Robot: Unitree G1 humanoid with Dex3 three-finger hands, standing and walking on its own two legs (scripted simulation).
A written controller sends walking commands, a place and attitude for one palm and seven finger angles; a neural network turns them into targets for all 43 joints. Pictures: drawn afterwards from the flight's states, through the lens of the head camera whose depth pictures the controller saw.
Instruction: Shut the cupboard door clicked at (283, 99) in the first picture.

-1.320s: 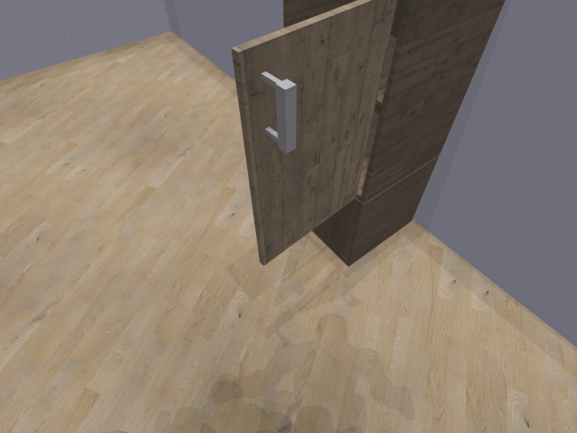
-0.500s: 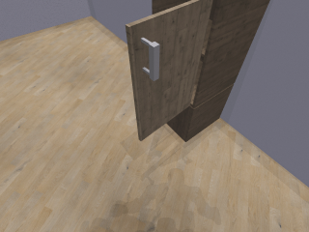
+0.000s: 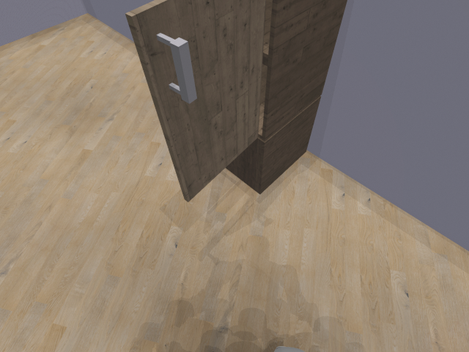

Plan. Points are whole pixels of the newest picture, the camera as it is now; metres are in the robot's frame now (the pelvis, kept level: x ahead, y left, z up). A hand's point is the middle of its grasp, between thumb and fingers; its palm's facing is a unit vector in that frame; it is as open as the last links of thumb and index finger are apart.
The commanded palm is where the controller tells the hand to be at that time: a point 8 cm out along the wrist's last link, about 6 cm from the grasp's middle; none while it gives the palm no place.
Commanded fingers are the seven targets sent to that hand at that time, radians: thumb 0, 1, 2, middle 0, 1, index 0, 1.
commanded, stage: walk around to get in front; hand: left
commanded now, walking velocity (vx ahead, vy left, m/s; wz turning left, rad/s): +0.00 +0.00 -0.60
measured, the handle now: (176, 68) +0.58 +0.16 +0.15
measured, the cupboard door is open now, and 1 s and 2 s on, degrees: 94 94 94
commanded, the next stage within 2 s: none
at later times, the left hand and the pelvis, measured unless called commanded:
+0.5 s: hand out of the picture +0.10 +0.21 -0.17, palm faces -0.18 -0.95 -0.24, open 7.3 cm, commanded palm none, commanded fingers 0.00 0.90 0.90 -0.20 -0.30 -0.20 -0.30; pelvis -0.01 +0.01 +0.00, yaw -15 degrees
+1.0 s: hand (185, 330) +0.17 +0.12 -0.17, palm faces -0.55 -0.81 -0.21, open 7.3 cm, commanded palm none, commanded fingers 0.00 0.90 0.90 -0.20 -0.30 -0.20 -0.30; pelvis -0.02 +0.01 -0.01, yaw -34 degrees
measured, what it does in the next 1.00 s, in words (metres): steps on the spot, turning right: left foot, then right foot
